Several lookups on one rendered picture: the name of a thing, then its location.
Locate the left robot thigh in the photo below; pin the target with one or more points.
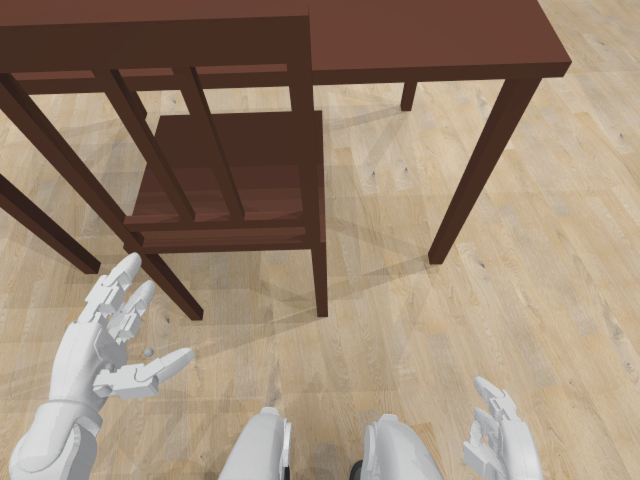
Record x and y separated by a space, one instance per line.
261 451

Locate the right robot hand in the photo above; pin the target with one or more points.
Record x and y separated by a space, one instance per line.
512 454

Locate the table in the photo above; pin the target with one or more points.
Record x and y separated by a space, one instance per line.
352 42

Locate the left robot forearm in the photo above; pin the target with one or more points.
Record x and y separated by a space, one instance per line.
60 445

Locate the chair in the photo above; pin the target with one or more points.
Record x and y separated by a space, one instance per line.
213 182

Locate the left robot hand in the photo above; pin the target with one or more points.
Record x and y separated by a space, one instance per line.
78 372

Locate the right robot shin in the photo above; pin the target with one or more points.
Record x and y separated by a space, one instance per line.
365 473

